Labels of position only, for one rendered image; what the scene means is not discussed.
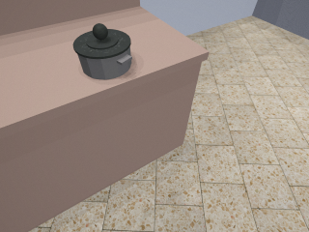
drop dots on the pot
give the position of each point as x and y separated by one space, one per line
108 68

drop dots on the lid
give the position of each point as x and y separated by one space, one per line
88 46

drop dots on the knob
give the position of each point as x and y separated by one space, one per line
100 31

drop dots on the table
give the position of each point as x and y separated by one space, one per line
65 136

